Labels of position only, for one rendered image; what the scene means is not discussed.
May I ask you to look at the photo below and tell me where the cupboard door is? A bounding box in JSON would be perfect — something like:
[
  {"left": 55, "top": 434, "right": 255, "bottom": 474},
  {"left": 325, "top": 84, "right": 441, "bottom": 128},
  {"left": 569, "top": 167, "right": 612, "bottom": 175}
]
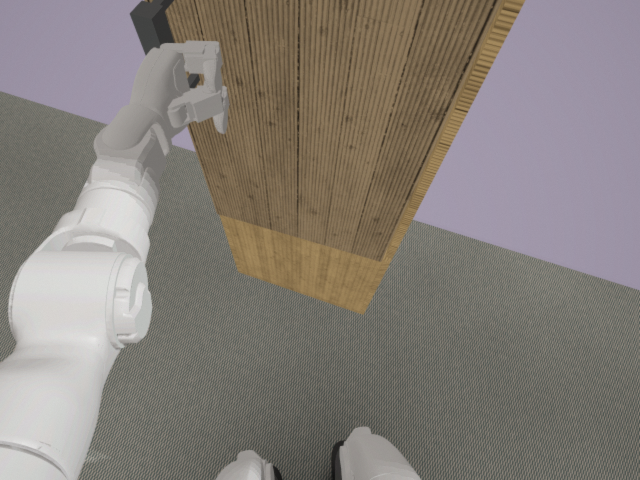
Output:
[{"left": 144, "top": 0, "right": 502, "bottom": 262}]

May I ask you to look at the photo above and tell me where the handle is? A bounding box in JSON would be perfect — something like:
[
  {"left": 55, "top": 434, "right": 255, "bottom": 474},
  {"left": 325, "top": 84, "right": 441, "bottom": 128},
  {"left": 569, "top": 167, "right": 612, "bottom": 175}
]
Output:
[{"left": 130, "top": 0, "right": 200, "bottom": 88}]

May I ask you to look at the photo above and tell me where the left robot forearm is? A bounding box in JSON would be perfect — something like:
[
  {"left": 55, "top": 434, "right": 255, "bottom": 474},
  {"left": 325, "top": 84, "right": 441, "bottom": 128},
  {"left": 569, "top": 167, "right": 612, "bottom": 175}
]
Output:
[{"left": 8, "top": 104, "right": 172, "bottom": 340}]

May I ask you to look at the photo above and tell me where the robot shin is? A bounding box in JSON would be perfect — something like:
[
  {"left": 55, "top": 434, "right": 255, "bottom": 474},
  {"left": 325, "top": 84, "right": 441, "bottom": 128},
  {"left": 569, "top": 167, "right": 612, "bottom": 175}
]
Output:
[
  {"left": 237, "top": 450, "right": 263, "bottom": 461},
  {"left": 341, "top": 427, "right": 372, "bottom": 480}
]

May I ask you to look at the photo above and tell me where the left robot hand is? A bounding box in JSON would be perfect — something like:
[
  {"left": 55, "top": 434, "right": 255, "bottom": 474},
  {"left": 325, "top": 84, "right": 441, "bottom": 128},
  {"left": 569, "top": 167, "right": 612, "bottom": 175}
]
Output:
[{"left": 129, "top": 40, "right": 230, "bottom": 138}]

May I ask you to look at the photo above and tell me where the left robot shin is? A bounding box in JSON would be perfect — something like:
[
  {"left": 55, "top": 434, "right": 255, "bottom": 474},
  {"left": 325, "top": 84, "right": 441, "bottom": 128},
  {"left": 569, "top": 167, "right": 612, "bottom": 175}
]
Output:
[{"left": 237, "top": 450, "right": 263, "bottom": 461}]

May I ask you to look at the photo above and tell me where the robot left upper arm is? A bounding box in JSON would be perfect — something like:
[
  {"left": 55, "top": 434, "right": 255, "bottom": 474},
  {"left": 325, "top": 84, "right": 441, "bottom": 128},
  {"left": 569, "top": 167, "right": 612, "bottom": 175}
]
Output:
[{"left": 0, "top": 251, "right": 152, "bottom": 480}]

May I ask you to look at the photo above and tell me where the right robot shin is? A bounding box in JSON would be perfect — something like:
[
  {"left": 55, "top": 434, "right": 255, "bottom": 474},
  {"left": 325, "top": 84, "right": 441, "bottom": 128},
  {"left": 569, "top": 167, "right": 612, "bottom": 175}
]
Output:
[{"left": 341, "top": 427, "right": 372, "bottom": 480}]

